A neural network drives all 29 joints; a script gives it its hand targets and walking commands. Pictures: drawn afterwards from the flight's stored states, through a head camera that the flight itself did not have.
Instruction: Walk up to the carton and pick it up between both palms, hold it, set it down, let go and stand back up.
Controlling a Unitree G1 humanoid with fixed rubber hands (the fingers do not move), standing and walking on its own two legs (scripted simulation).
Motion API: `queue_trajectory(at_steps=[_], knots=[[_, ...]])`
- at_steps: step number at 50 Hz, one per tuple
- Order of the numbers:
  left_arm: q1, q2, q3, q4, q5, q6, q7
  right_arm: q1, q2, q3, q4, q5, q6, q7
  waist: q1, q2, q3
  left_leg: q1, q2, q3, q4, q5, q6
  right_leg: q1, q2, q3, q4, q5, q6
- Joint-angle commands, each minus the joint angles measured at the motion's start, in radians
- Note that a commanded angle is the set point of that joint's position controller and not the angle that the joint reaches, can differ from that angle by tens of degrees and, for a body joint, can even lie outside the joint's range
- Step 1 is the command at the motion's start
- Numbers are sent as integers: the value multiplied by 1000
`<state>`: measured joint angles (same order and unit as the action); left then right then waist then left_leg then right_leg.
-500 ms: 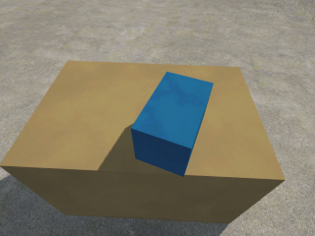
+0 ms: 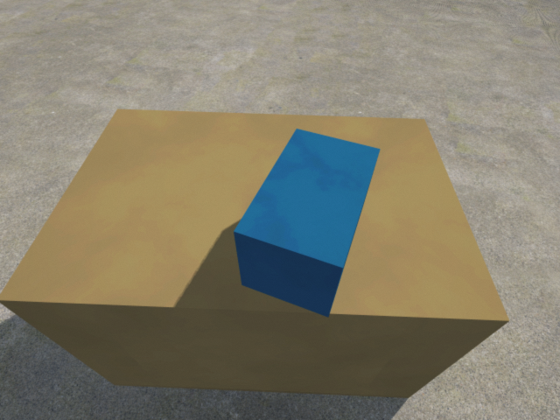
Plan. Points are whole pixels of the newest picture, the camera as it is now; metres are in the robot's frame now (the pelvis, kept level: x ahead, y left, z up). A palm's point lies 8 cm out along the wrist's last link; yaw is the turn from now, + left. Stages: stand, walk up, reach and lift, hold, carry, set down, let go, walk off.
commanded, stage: stand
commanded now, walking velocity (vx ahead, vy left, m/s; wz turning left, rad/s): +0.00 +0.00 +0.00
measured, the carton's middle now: (311, 216) +0.49 -0.04 -0.05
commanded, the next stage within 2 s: none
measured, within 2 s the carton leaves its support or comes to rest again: neither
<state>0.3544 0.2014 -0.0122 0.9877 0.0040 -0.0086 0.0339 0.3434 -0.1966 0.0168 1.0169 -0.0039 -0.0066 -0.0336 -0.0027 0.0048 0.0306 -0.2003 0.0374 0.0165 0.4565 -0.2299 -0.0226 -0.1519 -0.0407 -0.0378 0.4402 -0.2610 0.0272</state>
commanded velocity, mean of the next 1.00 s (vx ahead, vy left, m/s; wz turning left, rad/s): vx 0.00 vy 0.00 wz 0.00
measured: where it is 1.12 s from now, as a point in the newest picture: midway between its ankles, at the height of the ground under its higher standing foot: outside the picture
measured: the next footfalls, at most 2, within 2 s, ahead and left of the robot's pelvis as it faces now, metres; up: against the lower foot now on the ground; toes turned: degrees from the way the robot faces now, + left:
none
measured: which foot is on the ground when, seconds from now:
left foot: down 0.00-1.00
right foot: down 0.00-1.00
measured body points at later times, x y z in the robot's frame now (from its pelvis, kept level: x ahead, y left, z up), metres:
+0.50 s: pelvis +0.00 +0.00 +0.00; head +0.01 +0.00 +0.45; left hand -0.01 +0.24 -0.15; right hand +0.00 -0.24 -0.15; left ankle +0.01 +0.13 -0.74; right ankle -0.01 -0.13 -0.74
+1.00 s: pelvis +0.00 +0.00 +0.00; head +0.01 +0.00 +0.45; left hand -0.01 +0.23 -0.15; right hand +0.00 -0.24 -0.15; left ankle +0.01 +0.13 -0.74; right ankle -0.01 -0.13 -0.74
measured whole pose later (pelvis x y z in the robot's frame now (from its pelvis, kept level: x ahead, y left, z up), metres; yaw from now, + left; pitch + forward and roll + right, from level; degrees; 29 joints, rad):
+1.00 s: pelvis +0.00 +0.00 +0.00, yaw +0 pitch -1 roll +0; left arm 0.35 0.19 -0.02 1.03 0.00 -0.01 0.04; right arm 0.33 -0.19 0.01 1.04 0.00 -0.01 -0.04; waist 0.00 0.00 0.04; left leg -0.20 0.04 0.01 0.45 -0.23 -0.03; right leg -0.15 -0.04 -0.04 0.43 -0.26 0.03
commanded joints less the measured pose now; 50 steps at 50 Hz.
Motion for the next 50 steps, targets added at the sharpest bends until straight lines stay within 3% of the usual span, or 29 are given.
queue_trajectory(at_steps=[1, 50], knots=[[79, 115, 25, -26, -1, -12, 8, 71, -118, -27, -33, 0, -13, -7, 4, 3, 58, -23, 65, -66, -95, 107, 29, -46, -64, 60, -89, 103, -31], [77, 102, 21, 17, -6, -14, 9, 68, -95, -25, 1, 7, -12, -9, -1, 7, 87, -23, 63, -51, -101, 83, 15, -55, -69, 73, -102, 100, -28]])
